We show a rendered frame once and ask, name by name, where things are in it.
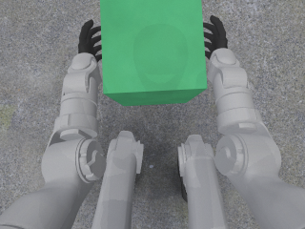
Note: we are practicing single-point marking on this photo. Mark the carton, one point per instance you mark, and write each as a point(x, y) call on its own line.
point(153, 51)

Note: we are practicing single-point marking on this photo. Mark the robot left hand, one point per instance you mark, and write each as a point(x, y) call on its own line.
point(86, 42)

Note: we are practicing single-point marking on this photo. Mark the robot left upper arm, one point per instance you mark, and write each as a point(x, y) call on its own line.
point(69, 168)

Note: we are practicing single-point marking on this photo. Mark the robot left thigh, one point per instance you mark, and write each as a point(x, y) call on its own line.
point(114, 205)

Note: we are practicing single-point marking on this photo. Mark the robot right forearm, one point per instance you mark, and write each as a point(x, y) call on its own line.
point(233, 96)

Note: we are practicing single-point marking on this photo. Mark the robot right hand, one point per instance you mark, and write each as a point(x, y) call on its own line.
point(218, 38)

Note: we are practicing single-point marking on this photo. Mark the robot left forearm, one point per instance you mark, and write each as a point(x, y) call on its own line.
point(79, 101)

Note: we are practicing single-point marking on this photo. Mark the robot right shin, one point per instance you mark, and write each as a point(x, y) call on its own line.
point(208, 147)

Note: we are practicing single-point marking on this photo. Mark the robot right upper arm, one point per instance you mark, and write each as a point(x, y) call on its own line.
point(252, 164)

